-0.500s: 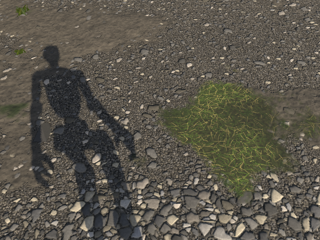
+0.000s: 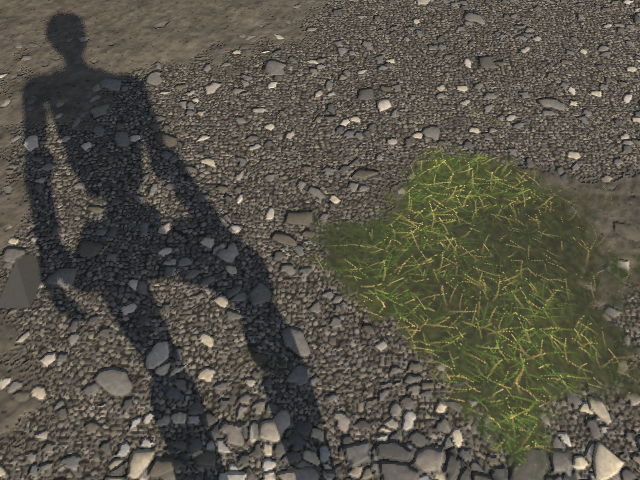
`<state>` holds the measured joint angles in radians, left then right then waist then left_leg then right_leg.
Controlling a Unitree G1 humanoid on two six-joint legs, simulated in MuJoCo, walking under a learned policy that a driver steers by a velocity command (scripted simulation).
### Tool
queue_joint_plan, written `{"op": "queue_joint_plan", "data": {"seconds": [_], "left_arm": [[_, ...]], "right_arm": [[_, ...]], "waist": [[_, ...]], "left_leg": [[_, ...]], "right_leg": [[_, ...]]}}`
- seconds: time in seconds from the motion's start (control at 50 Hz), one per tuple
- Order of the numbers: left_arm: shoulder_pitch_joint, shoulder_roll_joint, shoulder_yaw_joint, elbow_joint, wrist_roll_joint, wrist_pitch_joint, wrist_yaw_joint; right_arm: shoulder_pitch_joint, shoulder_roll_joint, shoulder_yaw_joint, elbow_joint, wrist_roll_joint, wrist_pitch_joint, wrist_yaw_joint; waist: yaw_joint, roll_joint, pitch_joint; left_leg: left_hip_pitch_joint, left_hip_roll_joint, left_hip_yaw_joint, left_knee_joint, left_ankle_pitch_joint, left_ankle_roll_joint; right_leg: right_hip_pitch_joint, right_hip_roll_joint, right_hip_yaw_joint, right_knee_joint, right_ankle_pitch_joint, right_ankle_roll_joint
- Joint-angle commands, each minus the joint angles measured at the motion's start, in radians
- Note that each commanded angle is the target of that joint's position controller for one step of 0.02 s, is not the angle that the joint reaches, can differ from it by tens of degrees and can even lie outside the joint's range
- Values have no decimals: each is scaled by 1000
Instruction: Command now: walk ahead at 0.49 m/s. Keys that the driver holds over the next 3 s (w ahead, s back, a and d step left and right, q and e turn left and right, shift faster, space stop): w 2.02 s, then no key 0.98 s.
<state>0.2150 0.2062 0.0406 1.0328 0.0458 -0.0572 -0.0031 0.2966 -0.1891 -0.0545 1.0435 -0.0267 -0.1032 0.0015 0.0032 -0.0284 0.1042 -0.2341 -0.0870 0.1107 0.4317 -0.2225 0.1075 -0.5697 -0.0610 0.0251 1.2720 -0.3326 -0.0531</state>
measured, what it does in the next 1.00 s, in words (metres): walks ahead: right foot, then left foot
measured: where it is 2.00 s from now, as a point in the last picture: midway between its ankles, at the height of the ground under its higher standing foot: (330, 220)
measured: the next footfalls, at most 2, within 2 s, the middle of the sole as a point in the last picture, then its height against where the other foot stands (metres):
right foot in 0.28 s outside the picture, level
left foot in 0.82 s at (295, 377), level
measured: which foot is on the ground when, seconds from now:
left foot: down 0.00-0.30, up 0.32-0.80, down 0.82-1.00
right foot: up 0.00-0.26, down 0.28-0.82, up 0.84-1.00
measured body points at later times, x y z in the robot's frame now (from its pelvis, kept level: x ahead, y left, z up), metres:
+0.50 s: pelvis +0.28 -0.05 +0.01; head +0.29 -0.06 +0.46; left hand +0.28 +0.20 -0.14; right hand +0.34 -0.29 -0.14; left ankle +0.30 +0.10 -0.66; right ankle +0.28 -0.11 -0.74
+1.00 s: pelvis +0.55 +0.02 +0.01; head +0.57 +0.03 +0.45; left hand +0.58 +0.26 -0.15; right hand +0.60 -0.24 -0.13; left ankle +0.58 +0.08 -0.74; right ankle +0.49 -0.12 -0.65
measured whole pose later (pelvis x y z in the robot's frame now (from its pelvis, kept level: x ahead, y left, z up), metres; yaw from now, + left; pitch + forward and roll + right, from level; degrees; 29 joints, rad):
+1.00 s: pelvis +0.55 +0.02 +0.01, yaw +0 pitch +0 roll +0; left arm 0.29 0.20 0.06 1.01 0.03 -0.07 -0.01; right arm 0.26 -0.20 -0.06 1.00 -0.02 -0.08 0.01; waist 0.01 -0.03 0.05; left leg -0.22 -0.06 0.11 0.38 -0.16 0.10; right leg -0.42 -0.05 -0.01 1.13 -0.29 -0.08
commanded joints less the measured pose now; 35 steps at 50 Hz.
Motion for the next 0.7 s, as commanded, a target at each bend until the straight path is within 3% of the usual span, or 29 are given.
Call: {"op": "queue_joint_plan", "data": {"seconds": [0.02, 0.08, 0.14, 0.2, 0.24, 0.26, 0.28, 0.3, 0.32, 0.34, 0.36, 0.38, 0.4, 0.42, 0.48, 0.54, 0.6, 0.64, 0.7], "left_arm": [[68, -11, -7, -49, 5, 13, -24], [-57, 2, -17, -86, -14, 2, -26], [-173, 29, -14, -124, -21, 1, -21], [-235, 46, -4, -153, -19, -8, -22], [-153, 54, 9, -129, -19, -20, -15], [-16, 58, 19, -82, -18, -30, -9], [162, 112, 41, -31, -2, -40, 1], [305, 228, 73, -20, 19, -39, 8], [272, 218, 75, -15, -18, -16, -1], [157, 176, 63, -32, -36, -10, -4], [79, 113, 47, -48, -36, -15, -9], [44, 78, 37, -48, -33, -22, -7], [41, 48, 27, -38, -38, -30, -1], [65, 33, 21, -28, -33, -40, 0], [128, 81, 28, -10, -33, -56, 3], [186, 83, 24, -4, -34, -54, 4], [241, 78, 19, 5, -34, -53, 6], [279, 79, 17, 15, -33, -56, 8], [320, 88, 19, 32, -27, -55, 13]], "right_arm": [[66, -102, -10, -21, 10, -22, -1], [75, -89, 0, -25, 16, -12, 8], [164, -106, 0, 2, 22, -1, 5], [213, -123, -3, 24, 5, 10, -6], [203, -129, -6, 27, -3, 13, -11], [194, -130, -4, 27, -1, 15, -11], [188, -114, 2, 12, 6, 13, -9], [269, -35, 21, -21, 45, 11, 0], [230, -101, -2, -21, 27, 14, 1], [142, -113, -10, -45, 13, 21, 0], [79, -96, -8, -60, 7, 18, 4], [68, -75, -9, -58, 4, 22, 6], [82, -60, -8, -53, -9, 34, 10], [113, -33, -4, -39, -19, 47, 16], [46, -42, -10, -67, -12, 65, 22], [-93, -54, -12, -114, -8, 70, 26], [-204, -42, -5, -152, -1, 66, 30], [-264, -29, 3, -175, 3, 62, 30], [-324, -43, 4, -202, 5, 55, 29]], "waist": [[50, 90, -68], [25, 114, -60], [-13, 89, -30], [-25, 69, 9], [11, 75, -22], [70, 61, -84], [131, 27, -181], [132, -157, -341], [123, -132, -350], [73, -60, -187], [53, -11, -95], [15, -6, -46], [-18, -21, -29], [-30, -22, -39], [-44, -16, -43], [-16, -19, -11], [13, -28, 1], [34, -42, 7], [53, -50, 17]], "left_leg": [[-35, 295, -205, -218, 610, 131], [-30, 239, -121, -240, 586, 92], [113, 279, -154, -252, 501, 86], [256, 320, -166, -211, 530, 91], [288, 306, -134, -81, 712, 73], [264, 271, -101, 78, 770, 57], [117, 229, -73, 301, 631, 33], [-197, 92, 2, 705, 142, -18], [-360, 18, -97, 868, -306, -15], [-444, 88, -141, 899, -241, -8], [-438, 127, -148, 841, -165, -9], [-387, 158, -150, 768, -120, -14], [-322, 176, -149, 719, -96, -27], [-274, 175, -140, 698, -75, -36], [-313, 181, -116, 638, 6, -62], [-411, 197, -96, 519, 101, -87], [-421, 186, -68, 365, 178, -97], [-400, 169, -47, 271, 211, -90], [-396, 151, -33, 187, 188, -64]], "right_leg": [[57, -41, -23, -248, 164, 18], [140, -8, -81, -496, 309, -3], [82, 3, -88, -585, 343, -20], [25, 15, -91, -652, 245, -45], [148, 63, -115, -713, 157, -67], [308, 99, -139, -778, 172, -83], [553, 16, -30, -791, 180, -125], [851, -287, 417, -858, 82, -258], [847, -350, 661, -995, 27, -298], [719, -315, 518, -1007, -58, -267], [583, -276, 415, -1048, -29, -234], [481, -227, 325, -1081, 31, -190], [404, -189, 252, -1105, 105, -161], [377, -169, 202, -1111, 177, -154], [389, -146, 126, -1135, 303, -161], [439, -133, 93, -1164, 331, -160], [488, -116, 49, -1158, 408, -149], [520, -115, 29, -1154, 441, -149], [607, -145, 24, -1123, 510, -153]]}}
Over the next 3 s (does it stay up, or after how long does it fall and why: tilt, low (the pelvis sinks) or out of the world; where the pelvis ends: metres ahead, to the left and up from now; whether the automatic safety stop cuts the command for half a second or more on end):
stays up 1.27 0.00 0.01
